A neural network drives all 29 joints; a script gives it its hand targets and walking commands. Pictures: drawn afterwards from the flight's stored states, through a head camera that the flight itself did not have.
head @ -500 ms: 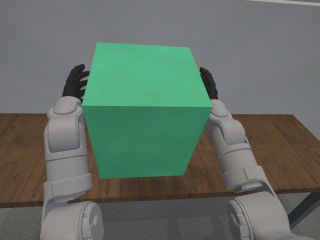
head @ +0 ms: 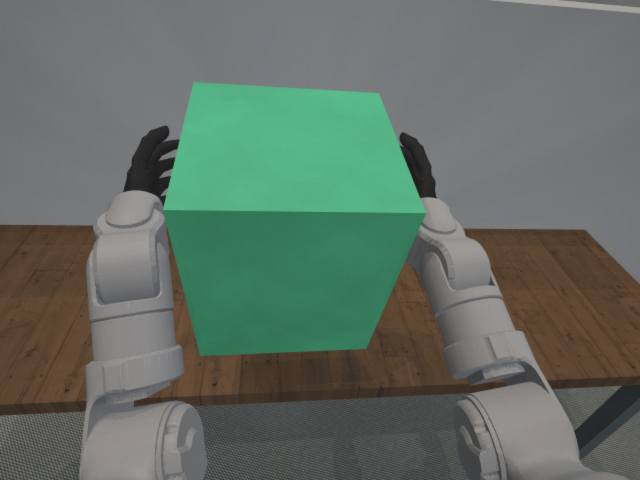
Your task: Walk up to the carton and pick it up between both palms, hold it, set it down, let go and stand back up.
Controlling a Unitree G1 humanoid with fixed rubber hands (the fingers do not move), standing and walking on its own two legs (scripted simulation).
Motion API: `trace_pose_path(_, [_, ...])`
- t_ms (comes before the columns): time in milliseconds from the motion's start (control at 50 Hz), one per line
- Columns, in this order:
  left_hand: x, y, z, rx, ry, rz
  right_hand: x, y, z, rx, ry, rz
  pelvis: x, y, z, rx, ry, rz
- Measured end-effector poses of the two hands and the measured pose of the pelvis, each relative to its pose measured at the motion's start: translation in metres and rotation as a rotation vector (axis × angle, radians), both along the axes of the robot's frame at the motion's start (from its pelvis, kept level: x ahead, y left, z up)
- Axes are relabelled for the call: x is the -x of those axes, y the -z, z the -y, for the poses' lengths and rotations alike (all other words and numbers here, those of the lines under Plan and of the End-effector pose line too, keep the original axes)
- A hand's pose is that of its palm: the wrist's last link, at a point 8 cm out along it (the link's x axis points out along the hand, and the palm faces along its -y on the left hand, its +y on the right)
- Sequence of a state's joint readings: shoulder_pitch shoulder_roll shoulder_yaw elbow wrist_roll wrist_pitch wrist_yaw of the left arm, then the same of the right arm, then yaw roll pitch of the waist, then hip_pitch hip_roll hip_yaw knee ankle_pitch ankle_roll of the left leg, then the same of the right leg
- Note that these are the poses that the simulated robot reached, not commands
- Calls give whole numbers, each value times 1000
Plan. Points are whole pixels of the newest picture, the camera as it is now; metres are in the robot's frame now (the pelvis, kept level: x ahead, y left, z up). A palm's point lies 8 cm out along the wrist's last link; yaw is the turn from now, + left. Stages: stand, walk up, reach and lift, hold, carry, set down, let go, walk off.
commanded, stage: hold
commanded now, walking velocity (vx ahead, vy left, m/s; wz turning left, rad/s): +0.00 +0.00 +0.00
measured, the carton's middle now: (287, 227) +0.36 +0.02 +0.19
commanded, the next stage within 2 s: set down in 1.88 s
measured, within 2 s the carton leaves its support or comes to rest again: neither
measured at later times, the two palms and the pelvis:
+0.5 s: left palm (148, 198) +0.36 +0.17 +0.23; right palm (416, 200) +0.36 -0.14 +0.23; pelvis +0.00 +0.00 +0.00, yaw +0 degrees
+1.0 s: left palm (146, 198) +0.36 +0.17 +0.23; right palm (415, 201) +0.36 -0.14 +0.23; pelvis +0.00 +0.00 +0.00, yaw +0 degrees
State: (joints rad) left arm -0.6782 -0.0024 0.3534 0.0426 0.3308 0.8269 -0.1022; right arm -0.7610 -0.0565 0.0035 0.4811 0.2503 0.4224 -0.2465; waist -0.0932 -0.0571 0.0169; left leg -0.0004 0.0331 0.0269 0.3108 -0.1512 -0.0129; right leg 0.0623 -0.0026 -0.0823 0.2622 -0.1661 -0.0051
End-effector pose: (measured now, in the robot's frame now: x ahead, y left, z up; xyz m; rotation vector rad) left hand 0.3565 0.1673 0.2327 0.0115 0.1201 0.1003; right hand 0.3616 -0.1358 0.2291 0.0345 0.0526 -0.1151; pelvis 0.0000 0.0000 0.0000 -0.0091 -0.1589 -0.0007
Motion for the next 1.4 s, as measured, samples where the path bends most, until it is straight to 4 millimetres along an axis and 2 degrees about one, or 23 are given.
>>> trace_pose_path(300, [0,2,2,-2,-2,-14,0,4,2,-2,0,-14,2,0,0,-1,4,-1])
trace_pose_path(1400, [2,1,0,6,-5,-3,1,-1,0,2,-4,0,1,0,1,0,-3,4])
